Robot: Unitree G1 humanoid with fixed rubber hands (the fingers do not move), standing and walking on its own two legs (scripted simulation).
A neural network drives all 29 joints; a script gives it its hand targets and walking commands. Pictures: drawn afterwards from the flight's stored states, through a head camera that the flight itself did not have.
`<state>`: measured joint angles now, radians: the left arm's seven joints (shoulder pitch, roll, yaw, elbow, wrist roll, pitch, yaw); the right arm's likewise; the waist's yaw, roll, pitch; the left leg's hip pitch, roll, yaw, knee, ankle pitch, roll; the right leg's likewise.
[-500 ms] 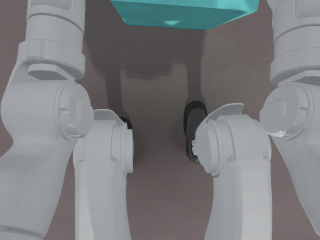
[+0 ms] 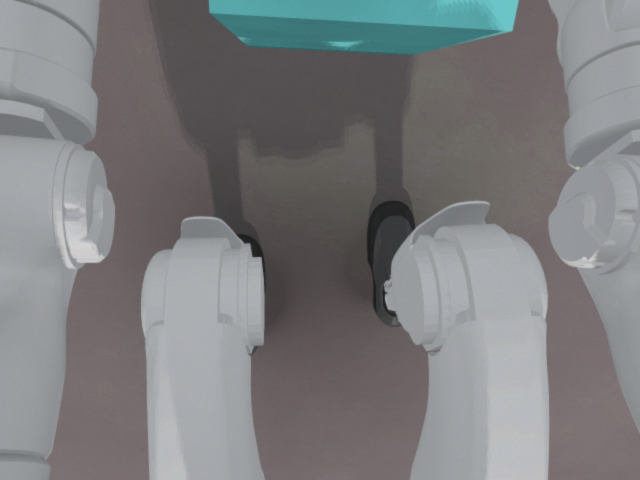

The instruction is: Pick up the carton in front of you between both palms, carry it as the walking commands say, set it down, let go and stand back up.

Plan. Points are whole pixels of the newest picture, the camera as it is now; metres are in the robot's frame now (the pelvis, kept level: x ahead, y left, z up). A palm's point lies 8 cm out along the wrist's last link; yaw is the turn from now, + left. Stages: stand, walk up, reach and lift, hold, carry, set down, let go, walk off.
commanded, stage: set down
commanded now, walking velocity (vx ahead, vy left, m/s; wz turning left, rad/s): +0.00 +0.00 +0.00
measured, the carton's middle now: out of the picture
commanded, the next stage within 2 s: let go in 1.04 s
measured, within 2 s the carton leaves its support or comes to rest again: neither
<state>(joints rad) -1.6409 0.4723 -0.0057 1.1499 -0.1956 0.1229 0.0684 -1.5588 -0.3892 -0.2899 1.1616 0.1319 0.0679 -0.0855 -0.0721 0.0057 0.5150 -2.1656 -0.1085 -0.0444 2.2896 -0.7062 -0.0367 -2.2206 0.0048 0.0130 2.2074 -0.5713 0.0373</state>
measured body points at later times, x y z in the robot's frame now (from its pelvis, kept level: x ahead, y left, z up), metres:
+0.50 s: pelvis +0.00 +0.00 +0.10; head +0.35 -0.01 +0.37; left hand +0.62 +0.15 -0.01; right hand +0.57 -0.24 -0.02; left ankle +0.08 +0.12 -0.33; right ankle +0.12 -0.13 -0.33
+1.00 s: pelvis +0.02 +0.00 +0.23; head +0.36 -0.02 +0.53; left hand +0.62 +0.15 +0.14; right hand +0.56 -0.25 +0.13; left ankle +0.08 +0.12 -0.33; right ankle +0.12 -0.13 -0.33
